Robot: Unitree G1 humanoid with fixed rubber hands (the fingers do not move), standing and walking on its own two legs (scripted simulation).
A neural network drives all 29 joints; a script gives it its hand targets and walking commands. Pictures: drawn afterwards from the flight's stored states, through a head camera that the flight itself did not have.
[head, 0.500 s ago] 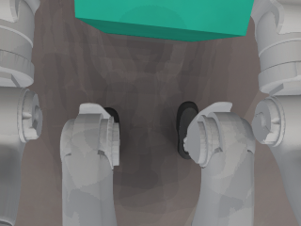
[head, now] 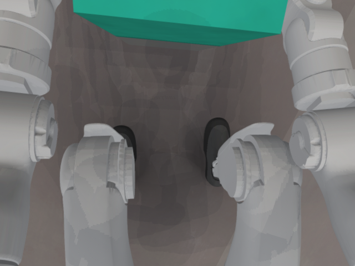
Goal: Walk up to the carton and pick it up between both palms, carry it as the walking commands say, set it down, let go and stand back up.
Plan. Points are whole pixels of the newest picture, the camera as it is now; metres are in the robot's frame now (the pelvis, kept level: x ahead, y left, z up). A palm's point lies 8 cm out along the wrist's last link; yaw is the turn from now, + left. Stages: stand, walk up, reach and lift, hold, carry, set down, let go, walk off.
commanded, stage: reach and lift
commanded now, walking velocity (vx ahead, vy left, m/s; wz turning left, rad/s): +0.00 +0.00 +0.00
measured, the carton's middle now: out of the picture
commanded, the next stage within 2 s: none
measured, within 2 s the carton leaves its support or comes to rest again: leaves its support in 1.10 s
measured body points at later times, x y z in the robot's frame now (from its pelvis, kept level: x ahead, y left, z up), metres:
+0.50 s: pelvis +0.00 +0.00 +0.00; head +0.38 +0.03 +0.23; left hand +0.60 +0.18 -0.16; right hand +0.57 -0.16 -0.16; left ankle +0.11 +0.13 -0.33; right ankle +0.13 -0.14 -0.33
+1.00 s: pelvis +0.01 +0.00 +0.01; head +0.39 +0.03 +0.24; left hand +0.60 +0.18 -0.16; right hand +0.58 -0.16 -0.16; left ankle +0.11 +0.13 -0.33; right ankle +0.14 -0.14 -0.33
